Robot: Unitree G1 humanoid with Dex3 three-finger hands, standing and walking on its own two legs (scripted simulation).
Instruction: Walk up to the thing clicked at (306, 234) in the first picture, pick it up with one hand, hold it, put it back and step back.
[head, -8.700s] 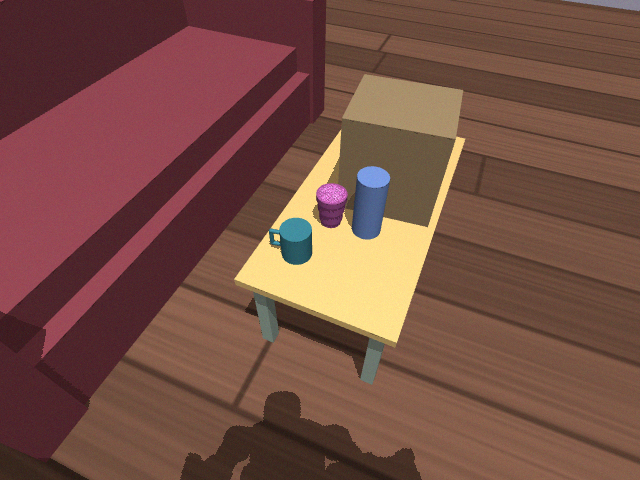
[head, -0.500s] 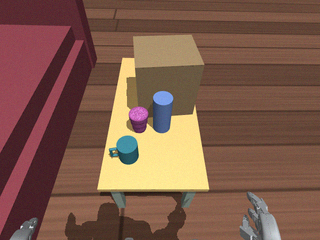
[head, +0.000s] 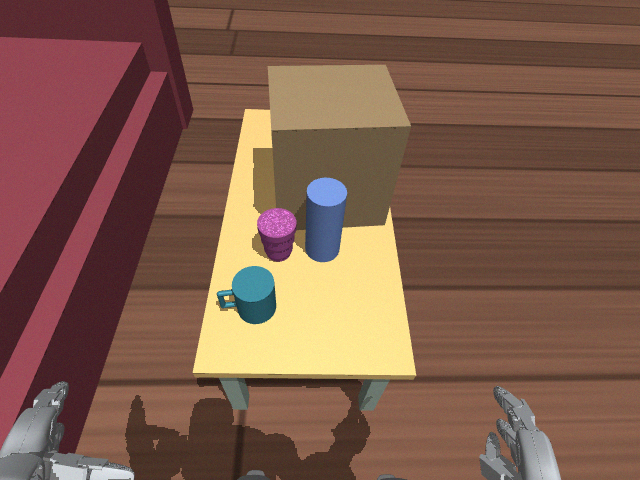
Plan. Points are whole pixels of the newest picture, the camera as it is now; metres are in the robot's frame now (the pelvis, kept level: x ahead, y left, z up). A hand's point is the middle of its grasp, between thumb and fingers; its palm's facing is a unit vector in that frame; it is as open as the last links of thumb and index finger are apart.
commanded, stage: go down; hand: left
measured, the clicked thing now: (247, 296) +0.53 +0.14 -0.29
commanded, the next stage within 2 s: none
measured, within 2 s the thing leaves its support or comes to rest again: neither
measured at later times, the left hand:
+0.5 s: hand (89, 325) +0.33 +0.30 -0.01, palm faces +0.10 -0.98 -0.15, open 17.5 cm
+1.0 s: hand (87, 278) +0.39 +0.32 +0.00, palm faces +0.11 -0.99 -0.09, open 17.1 cm
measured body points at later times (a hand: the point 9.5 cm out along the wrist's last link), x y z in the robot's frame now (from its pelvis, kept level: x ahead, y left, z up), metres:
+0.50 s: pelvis -0.01 +0.00 +0.00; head +0.07 +0.02 +0.44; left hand +0.32 +0.35 +0.00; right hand +0.07 -0.28 -0.09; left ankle +0.01 +0.13 -0.67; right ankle +0.00 -0.14 -0.67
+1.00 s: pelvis -0.02 +0.00 -0.01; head +0.10 +0.02 +0.42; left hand +0.38 +0.37 +0.01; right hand +0.03 -0.28 -0.11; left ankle +0.01 +0.13 -0.67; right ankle +0.00 -0.14 -0.67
